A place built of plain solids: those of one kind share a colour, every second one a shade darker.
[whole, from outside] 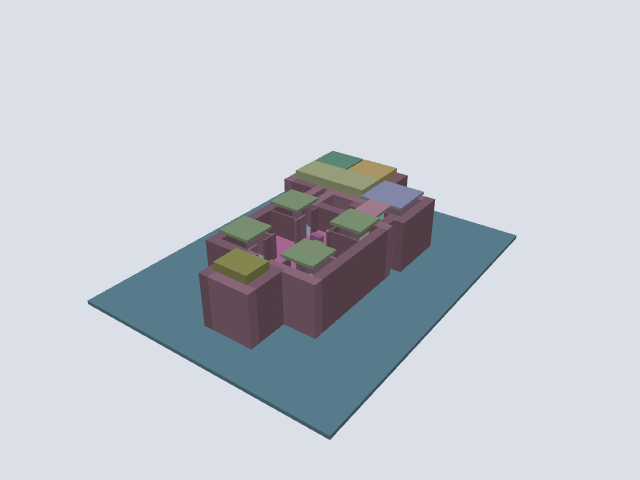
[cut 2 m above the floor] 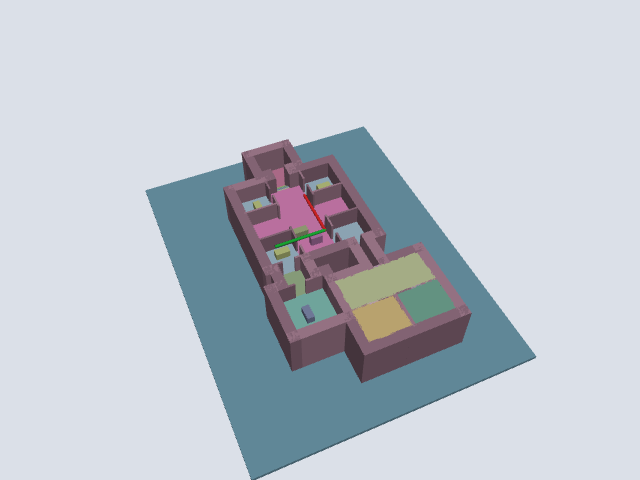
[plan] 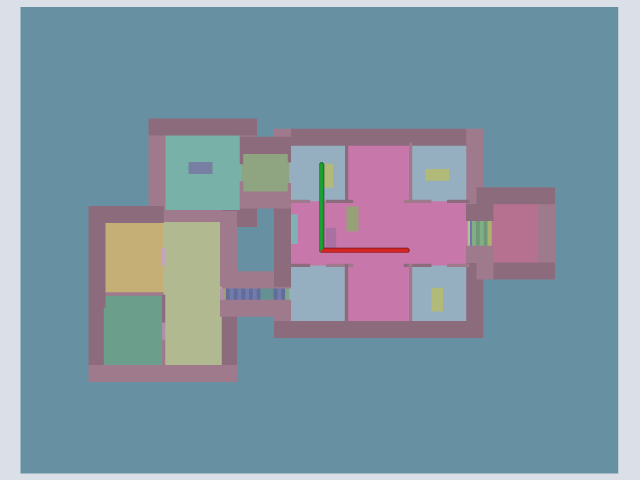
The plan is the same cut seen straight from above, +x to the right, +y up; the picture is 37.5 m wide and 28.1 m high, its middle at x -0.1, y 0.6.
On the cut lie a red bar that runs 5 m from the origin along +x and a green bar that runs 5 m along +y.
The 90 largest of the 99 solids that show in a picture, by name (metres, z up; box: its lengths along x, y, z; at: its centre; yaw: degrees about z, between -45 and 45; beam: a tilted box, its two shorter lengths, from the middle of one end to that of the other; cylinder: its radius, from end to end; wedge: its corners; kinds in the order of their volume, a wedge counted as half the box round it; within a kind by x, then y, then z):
{
 "wall_1": {"box": [1.0, 5.95, 6.0], "at": [-13.16, -4.74, 0.51]},
 "wall_2": {"box": [1.0, 5.95, 6.0], "at": [-13.16, -0.39, 0.51]},
 "wall_3": {"box": [4.41, 1.0, 6.0], "at": [-11.46, 2.09, 0.51]},
 "wall_4": {"box": [3.7, 0.3, 6.0], "at": [-11.01, -2.61, 0.51]},
 "wall_5": {"box": [1.0, 5.55, 6.0], "at": [-9.65, 4.94, 0.51]},
 "wall_6": {"box": [8.7, 1.0, 6.0], "at": [-9.31, -7.21, 0.51]},
 "wall_7": {"box": [0.2, 1.68, 6.0], "at": [-9.26, -6.08, 0.51]},
 "wall_8": {"box": [0.2, 1.63, 6.0], "at": [-9.26, -3.42, 0.51]},
 "wall_9": {"box": [4.34, 0.7, 6.0], "at": [-7.98, 2.01, 0.51]},
 "wall_10": {"box": [4.31, 0.7, 6.0], "at": [-7.11, 1.94, 0.51]},
 "wall_11": {"box": [6.35, 1.0, 6.0], "at": [-6.97, 7.21, 0.51]},
 "wall_12": {"box": [1.0, 4.73, 6.0], "at": [-5.46, -5.35, 0.51]},
 "wall_13": {"box": [1.0, 3.93, 6.0], "at": [-5.46, -0.17, 0.51]},
 "wall_14": {"box": [2.02, 1.0, 6.0], "at": [-4.8, 1.86, 0.51]},
 "wall_15": {"box": [0.2, 0.69, 6.0], "at": [-4.7, 3.69, 0.51]},
 "wall_16": {"box": [0.2, 0.69, 6.0], "at": [-4.7, 5.38, 0.51]},
 "wall_17": {"box": [1.0, 1.99, 6.0], "at": [-4.29, 2.36, 0.51]},
 "wall_18": {"box": [1.0, 1.99, 6.0], "at": [-4.29, 6.72, 0.51]},
 "wall_19": {"box": [4.17, 1.0, 6.0], "at": [-3.88, -3.39, 0.51]},
 "wall_20": {"box": [4.17, 1.0, 6.0], "at": [-3.88, -1.73, 0.51]},
 "wall_21": {"box": [3.0, 1.0, 6.0], "at": [-3.3, 2.94, 0.51]},
 "wall_22": {"box": [3.0, 1.0, 6.0], "at": [-3.3, 6.14, 0.51]},
 "wall_23": {"box": [1.0, 2.15, 6.0], "at": [-2.3, -4.07, 0.51]},
 "wall_24": {"box": [1.0, 5.48, 6.0], "at": [-2.3, 0.6, 0.51]},
 "wall_25": {"box": [1.0, 1.39, 6.0], "at": [-2.3, 6.42, 0.51]},
 "wall_26": {"box": [0.2, 0.6, 6.0], "at": [-1.9, 3.64, 0.51]},
 "wall_27": {"box": [0.2, 0.59, 6.0], "at": [-1.9, 5.43, 0.51]},
 "wall_28": {"box": [1.33, 0.2, 6.0], "at": [-1.33, -0.89, 0.51]},
 "wall_29": {"box": [1.33, 0.2, 6.0], "at": [-1.33, 2.86, 0.51]},
 "wall_30": {"box": [1.62, 0.2, 6.0], "at": [1.04, -0.89, 0.51]},
 "wall_31": {"box": [1.62, 0.2, 6.0], "at": [1.04, 2.86, 0.51]},
 "wall_32": {"box": [0.2, 3.55, 6.0], "at": [1.45, -2.56, 0.51]},
 "wall_33": {"box": [0.2, 3.55, 6.0], "at": [1.45, 4.54, 0.51]},
 "wall_34": {"box": [12.25, 1.0, 6.0], "at": [3.33, -4.64, 0.51]},
 "wall_35": {"box": [12.25, 1.0, 6.0], "at": [3.33, 6.61, 0.51]},
 "wall_36": {"box": [0.2, 3.55, 6.0], "at": [5.2, -2.56, 0.51]},
 "wall_37": {"box": [0.2, 3.55, 6.0], "at": [5.2, 4.54, 0.51]},
 "wall_38": {"box": [1.62, 0.2, 6.0], "at": [5.62, -0.89, 0.51]},
 "wall_39": {"box": [1.62, 0.2, 6.0], "at": [5.62, 2.86, 0.51]},
 "wall_40": {"box": [1.33, 0.2, 6.0], "at": [7.99, -0.89, 0.51]},
 "wall_41": {"box": [1.33, 0.2, 6.0], "at": [7.99, 2.86, 0.51]},
 "wall_42": {"box": [1.0, 5.31, 6.0], "at": [8.96, -2.49, 0.51]},
 "wall_43": {"box": [1.0, 5.31, 6.0], "at": [8.96, 4.46, 0.51]},
 "wall_44": {"box": [1.61, 1.0, 6.0], "at": [9.26, -0.24, 0.51]},
 "wall_45": {"box": [1.61, 1.0, 6.0], "at": [9.26, 2.21, 0.51]},
 "wall_46": {"box": [1.0, 1.88, 6.0], "at": [9.56, -0.77, 0.51]},
 "wall_47": {"box": [1.0, 1.88, 6.0], "at": [9.56, 2.75, 0.51]},
 "wall_48": {"box": [4.6, 1.0, 6.0], "at": [11.36, -1.21, 0.51]},
 "wall_49": {"box": [4.6, 1.0, 6.0], "at": [11.36, 3.19, 0.51]},
 "wall_50": {"box": [1.0, 5.4, 6.0], "at": [13.16, 0.99, 0.51]},
 "ground_under_all_1": {"box": [34.99, 27.31, 0.4], "at": [-0.14, 0.59, -2.14]},
 "floor_hall_1": {"box": [3.75, 3.35, 3.4], "at": [3.33, -2.56, -0.79]},
 "floor_hall_2": {"box": [10.45, 3.75, 3.4], "at": [3.33, 0.99, -0.79]},
 "floor_hall_3": {"box": [3.75, 3.35, 3.4], "at": [3.33, 4.54, -0.79]},
 "floor_corner_1": {"box": [3.35, 3.35, 3.4], "at": [-0.22, -2.56, -0.79]},
 "floor_corner_2": {"box": [3.35, 3.35, 3.4], "at": [-0.22, 4.54, -0.79]},
 "floor_corner_3": {"box": [3.35, 3.35, 3.4], "at": [6.88, -2.56, -0.79]},
 "floor_corner_4": {"box": [3.35, 3.35, 3.4], "at": [6.88, 4.54, -0.79]},
 "ceil_strong_lobby_1": {"box": [3.4, 8.5, 3.1], "at": [-7.56, -2.56, 2.91]},
 "floor_board_room_1": {"box": [4.55, 4.55, 3.4], "at": [-6.97, 4.54, -0.79]},
 "ceil_deposit_room_1": {"box": [3.5, 4.15, 3.1], "at": [-11.01, -4.74, 2.91]},
 "ceil_strong_room_1": {"box": [3.5, 4.15, 3.1], "at": [-11.01, -0.39, 2.91]},
 "floor_porch_1": {"box": [2.8, 3.6, 2.49], "at": [11.36, 0.99, -1.24]},
 "floor_board_room_lobby_1": {"box": [2.8, 2.4, 3.4], "at": [-3.3, 4.54, -0.79]},
 "ceil_corner_1": {"box": [3.35, 3.35, 0.3], "at": [-0.22, -2.56, 4.31]},
 "ceil_corner_2": {"box": [3.35, 3.35, 0.3], "at": [-0.22, 4.54, 4.31]},
 "ceil_corner_3": {"box": [3.35, 3.35, 0.3], "at": [6.88, -2.56, 4.31]},
 "ceil_corner_4": {"box": [3.35, 3.35, 0.3], "at": [6.88, 4.54, 4.31]},
 "ceil_porch_1": {"box": [2.8, 3.6, 0.86], "at": [11.36, 0.99, 4.03]},
 "ceil_board_room_1": {"box": [4.55, 4.55, 0.3], "at": [-6.97, 4.54, 4.31]},
 "step_entrance_1": {"box": [0.23, 1.46, 3.22], "at": [8.92, 0.99, -0.88]},
 "step_entrance_2": {"box": [0.23, 1.46, 3.04], "at": [9.14, 0.99, -0.97]},
 "step_entrance_3": {"box": [0.23, 1.46, 2.86], "at": [9.37, 0.99, -1.06]},
 "step_entrance_4": {"box": [0.23, 1.46, 2.67], "at": [9.59, 0.99, -1.15]},
 "desk_corner_1": {"box": [0.7, 1.4, 0.76], "at": [0.31, 4.36, 1.28]},
 "desk_corner_2": {"box": [0.7, 1.4, 0.76], "at": [6.76, -2.89, 1.28]},
 "desk_corner_3": {"box": [1.4, 0.7, 0.76], "at": [6.76, 4.41, 1.28]},
 "ceil_board_room_lobby_1": {"box": [2.8, 2.4, 0.3], "at": [-3.3, 4.54, 4.31]},
 "floor_strong_l1a_1": {"box": [0.79, 0.66, 2.6], "at": [-3.19, -2.56, -1.19]},
 "counter_top_1": {"box": [0.7, 1.45, 1.08], "at": [1.8, 1.84, 1.45]},
 "step_strong_1": {"box": [0.25, 0.66, 3.0], "at": [-2.47, -2.56, -0.99]},
 "step_strong_2": {"box": [0.25, 0.66, 3.2], "at": [-2.24, -2.56, -0.89]},
 "floor_entrance_1": {"box": [0.26, 1.45, 2.49], "at": [9.83, 0.99, -1.24]},
 "wall_over_door_1": {"box": [0.2, 1.01, 2.15], "at": [-9.26, -4.74, 2.44]},
 "wall_over_door_2": {"box": [0.2, 1.01, 2.15], "at": [-9.26, -0.39, 2.44]},
 "desk_board_room_1": {"box": [1.4, 0.7, 0.76], "at": [-7.09, 4.81, 1.28]},
 "desk_hall_1": {"box": [0.6, 1.2, 1.0], "at": [0.56, 0.71, 1.41]},
 "floor_entrance_out_1": {"box": [0.13, 1.45, 3.4], "at": [8.62, 0.99, -0.79]},
 "floor_entrance_hda_1": {"box": [0.12, 1.46, 3.4], "at": [8.74, 0.99, -0.79]},
 "floor_strong_1": {"box": [0.26, 0.66, 3.4], "at": [-2.03, -2.56, -0.79]}
}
